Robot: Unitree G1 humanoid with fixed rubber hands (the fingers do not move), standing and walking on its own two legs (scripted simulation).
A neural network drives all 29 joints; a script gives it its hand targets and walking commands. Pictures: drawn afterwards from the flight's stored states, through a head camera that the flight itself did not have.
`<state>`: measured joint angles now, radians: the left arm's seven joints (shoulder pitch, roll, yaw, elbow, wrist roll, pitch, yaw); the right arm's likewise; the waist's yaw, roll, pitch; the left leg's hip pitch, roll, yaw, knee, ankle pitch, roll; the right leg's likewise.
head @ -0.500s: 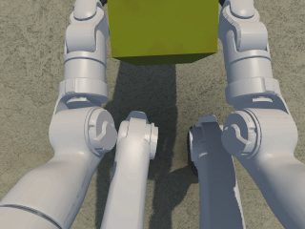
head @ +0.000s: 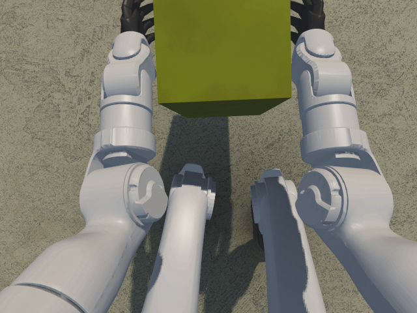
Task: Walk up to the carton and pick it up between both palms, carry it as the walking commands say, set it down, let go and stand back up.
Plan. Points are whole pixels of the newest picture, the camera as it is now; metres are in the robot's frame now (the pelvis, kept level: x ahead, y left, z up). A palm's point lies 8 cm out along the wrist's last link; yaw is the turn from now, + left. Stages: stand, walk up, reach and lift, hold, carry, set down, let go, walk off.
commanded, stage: reach and lift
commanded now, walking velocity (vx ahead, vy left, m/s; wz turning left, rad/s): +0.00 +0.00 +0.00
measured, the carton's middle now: (221, 38) +0.55 +0.04 -0.15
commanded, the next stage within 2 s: none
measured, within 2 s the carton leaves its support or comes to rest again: neither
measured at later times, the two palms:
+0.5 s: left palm (122, 29) +0.50 +0.17 -0.01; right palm (331, 25) +0.51 -0.09 -0.01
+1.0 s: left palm (99, 16) +0.48 +0.16 +0.06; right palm (369, 12) +0.49 -0.10 +0.06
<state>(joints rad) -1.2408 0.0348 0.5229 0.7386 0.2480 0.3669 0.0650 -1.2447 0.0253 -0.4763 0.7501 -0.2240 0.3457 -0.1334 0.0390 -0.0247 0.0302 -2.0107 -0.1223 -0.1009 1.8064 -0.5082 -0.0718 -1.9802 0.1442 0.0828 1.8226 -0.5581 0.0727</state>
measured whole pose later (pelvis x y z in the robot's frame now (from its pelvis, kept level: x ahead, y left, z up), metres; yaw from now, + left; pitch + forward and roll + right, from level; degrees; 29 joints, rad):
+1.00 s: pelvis +0.03 +0.00 +0.12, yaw +1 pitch +35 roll -1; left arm -0.93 -0.08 0.49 0.67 0.26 0.32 0.07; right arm -0.93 0.10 -0.45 0.69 -0.24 0.30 -0.10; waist 0.02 -0.01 -0.10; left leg -1.57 -0.13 -0.13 1.42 -0.45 -0.05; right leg -1.54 0.13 0.12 1.43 -0.50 0.06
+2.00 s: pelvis +0.06 +0.00 +0.24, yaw +1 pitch +22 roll +0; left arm -0.59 -0.18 0.45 0.56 0.29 0.28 0.05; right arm -0.60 0.18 -0.39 0.61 -0.26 0.26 -0.05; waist 0.02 -0.02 -0.07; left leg -0.91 -0.09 -0.15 0.83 -0.29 -0.03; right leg -0.89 0.09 0.16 0.84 -0.33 0.03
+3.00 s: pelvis +0.09 +0.00 +0.29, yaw +1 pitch -4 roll +0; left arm -0.37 -0.19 0.28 0.40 0.27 0.64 0.07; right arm -0.38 0.19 -0.26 0.42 -0.27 0.62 -0.04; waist 0.02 -0.01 -0.01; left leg -0.14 -0.06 -0.15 0.40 -0.19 -0.01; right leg -0.12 0.05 0.17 0.42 -0.22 0.01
